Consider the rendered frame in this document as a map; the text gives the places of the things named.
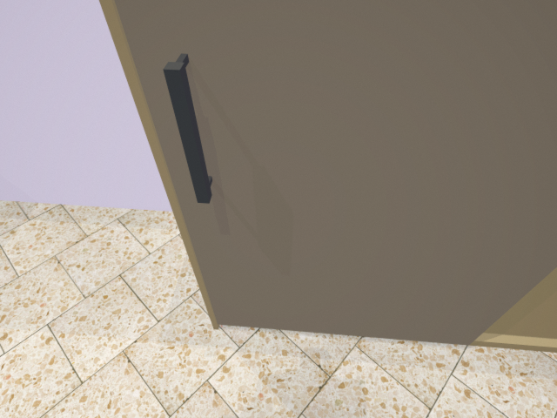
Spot wardrobe door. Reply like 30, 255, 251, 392
114, 0, 557, 345
484, 267, 557, 339

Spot handle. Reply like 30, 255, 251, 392
163, 53, 212, 204

